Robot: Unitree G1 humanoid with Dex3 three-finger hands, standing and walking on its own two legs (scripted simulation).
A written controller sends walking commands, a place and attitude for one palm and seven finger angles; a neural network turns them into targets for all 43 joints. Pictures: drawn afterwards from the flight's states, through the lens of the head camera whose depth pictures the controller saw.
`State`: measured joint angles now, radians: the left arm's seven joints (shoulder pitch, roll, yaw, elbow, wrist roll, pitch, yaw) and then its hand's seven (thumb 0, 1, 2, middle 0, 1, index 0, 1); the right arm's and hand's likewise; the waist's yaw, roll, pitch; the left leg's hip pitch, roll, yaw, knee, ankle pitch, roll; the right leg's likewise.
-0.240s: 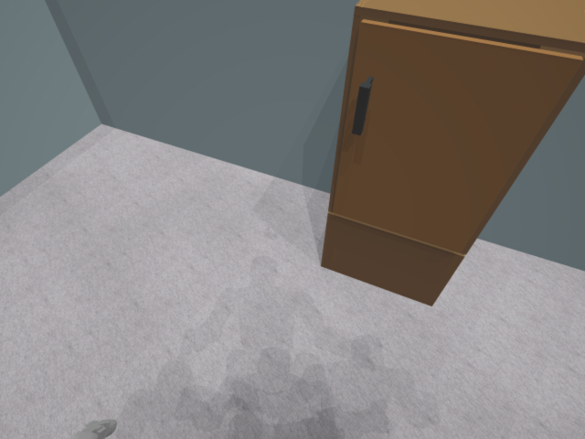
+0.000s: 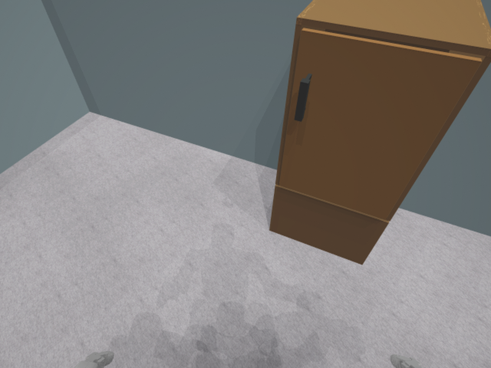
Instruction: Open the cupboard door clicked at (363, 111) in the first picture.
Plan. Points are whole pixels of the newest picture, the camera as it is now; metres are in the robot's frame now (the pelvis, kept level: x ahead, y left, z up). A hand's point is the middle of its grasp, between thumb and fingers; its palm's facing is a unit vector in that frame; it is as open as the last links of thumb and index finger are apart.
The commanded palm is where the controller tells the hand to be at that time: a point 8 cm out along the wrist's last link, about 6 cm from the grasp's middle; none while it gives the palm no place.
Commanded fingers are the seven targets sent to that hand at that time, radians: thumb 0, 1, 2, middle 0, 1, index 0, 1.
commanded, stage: stand and wait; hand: left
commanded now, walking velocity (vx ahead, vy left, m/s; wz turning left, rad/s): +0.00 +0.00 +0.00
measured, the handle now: (304, 97) +0.82 -0.12 +0.02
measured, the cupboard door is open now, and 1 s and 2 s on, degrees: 0 0 0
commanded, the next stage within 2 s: look at it before walking up in 0.68 s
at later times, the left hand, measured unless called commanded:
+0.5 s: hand out of the picture +0.06 +0.23 -0.15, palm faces -0.02 -0.94 -0.34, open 7.4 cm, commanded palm none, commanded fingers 0.00 0.90 0.90 -0.20 -0.30 -0.20 -0.30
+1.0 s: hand out of the picture +0.06 +0.23 -0.15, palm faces -0.04 -0.94 -0.33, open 7.4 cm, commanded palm none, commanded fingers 0.00 0.90 0.90 -0.20 -0.30 -0.20 -0.30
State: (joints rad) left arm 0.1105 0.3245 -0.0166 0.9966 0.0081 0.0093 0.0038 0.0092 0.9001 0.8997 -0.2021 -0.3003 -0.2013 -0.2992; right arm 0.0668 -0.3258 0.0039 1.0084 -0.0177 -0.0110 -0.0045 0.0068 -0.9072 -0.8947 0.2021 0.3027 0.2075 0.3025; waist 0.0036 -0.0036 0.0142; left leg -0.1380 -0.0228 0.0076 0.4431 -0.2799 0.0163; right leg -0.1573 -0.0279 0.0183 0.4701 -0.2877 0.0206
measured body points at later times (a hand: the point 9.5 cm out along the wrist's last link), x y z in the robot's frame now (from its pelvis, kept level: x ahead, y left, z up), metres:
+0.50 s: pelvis -0.01 -0.02 +0.00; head -0.01 -0.02 +0.45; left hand +0.06 +0.28 -0.13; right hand +0.06 -0.31 -0.13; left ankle -0.03 +0.11 -0.74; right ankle -0.02 -0.13 -0.74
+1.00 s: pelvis -0.02 -0.02 +0.01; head -0.01 -0.02 +0.46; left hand +0.07 +0.27 -0.13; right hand +0.06 -0.31 -0.13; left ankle -0.03 +0.11 -0.74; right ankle -0.02 -0.13 -0.74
